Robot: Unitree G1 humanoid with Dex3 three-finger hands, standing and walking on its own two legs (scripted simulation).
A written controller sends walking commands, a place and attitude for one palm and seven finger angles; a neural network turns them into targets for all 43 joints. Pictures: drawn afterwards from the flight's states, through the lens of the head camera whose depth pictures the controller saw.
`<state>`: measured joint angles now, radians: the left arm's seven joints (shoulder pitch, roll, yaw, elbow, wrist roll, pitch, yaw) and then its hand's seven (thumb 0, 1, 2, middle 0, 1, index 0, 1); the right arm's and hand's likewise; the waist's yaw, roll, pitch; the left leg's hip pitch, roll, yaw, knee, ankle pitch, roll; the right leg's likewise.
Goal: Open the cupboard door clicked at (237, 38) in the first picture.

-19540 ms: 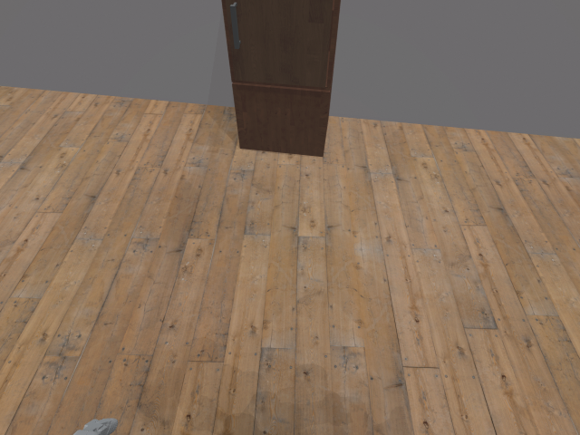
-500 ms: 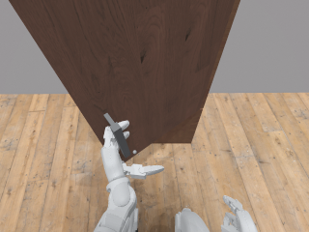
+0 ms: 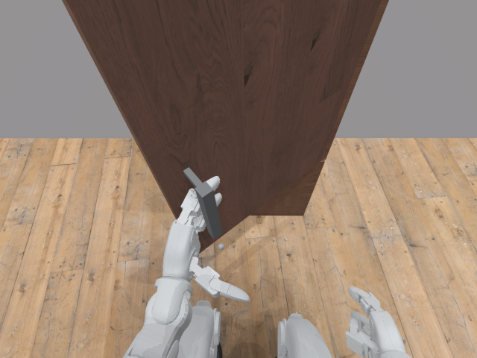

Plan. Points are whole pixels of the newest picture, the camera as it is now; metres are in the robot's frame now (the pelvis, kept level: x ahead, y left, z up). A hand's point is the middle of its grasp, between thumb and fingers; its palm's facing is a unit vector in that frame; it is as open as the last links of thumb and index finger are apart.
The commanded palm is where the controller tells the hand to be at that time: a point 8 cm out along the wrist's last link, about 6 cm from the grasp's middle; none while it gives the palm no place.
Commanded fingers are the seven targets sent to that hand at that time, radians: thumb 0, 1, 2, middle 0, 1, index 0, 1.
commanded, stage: slide the hand sideways off the handle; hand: left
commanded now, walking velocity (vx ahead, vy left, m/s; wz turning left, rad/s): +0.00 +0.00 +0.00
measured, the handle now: (203, 206) +0.35 +0.08 +0.03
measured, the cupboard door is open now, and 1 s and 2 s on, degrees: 40 41 41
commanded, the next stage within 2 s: draw the hand back to the body in 0.96 s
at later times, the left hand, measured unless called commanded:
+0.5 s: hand (204, 272) +0.25 +0.07 +0.03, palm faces -0.05 -1.00 +0.00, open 16.0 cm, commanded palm +0.22 +0.13 +0.03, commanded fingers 0.00 -0.50 0.30 -0.15 -0.30 -0.15 -0.30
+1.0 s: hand (171, 296) +0.22 +0.11 +0.02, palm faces -0.02 -1.00 -0.02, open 16.3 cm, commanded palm +0.19 +0.17 +0.03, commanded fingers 0.00 -0.50 0.30 -0.15 -0.30 -0.15 -0.30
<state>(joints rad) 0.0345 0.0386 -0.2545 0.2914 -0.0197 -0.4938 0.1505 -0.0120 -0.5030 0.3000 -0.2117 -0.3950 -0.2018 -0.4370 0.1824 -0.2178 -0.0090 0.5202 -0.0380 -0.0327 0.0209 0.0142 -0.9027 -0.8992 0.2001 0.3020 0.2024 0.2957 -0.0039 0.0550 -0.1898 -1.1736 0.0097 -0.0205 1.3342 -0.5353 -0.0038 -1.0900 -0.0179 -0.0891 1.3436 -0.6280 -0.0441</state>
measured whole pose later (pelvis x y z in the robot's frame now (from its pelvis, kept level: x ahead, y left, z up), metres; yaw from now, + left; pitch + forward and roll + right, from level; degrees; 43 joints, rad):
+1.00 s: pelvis +0.00 -0.01 -0.02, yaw -1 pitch +22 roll -1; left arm 0.48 0.13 -0.06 -0.07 -0.15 -0.51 -0.08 -0.01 -0.50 0.30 -0.15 -0.31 -0.16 -0.31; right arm 0.18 -0.22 -0.02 0.45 -0.02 -0.04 -0.03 0.02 -0.90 -0.90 0.20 0.30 0.20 0.30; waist 0.02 0.04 -0.21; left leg -1.23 0.03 -0.04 1.42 -0.58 -0.03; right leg -1.15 0.01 -0.10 1.43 -0.67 -0.07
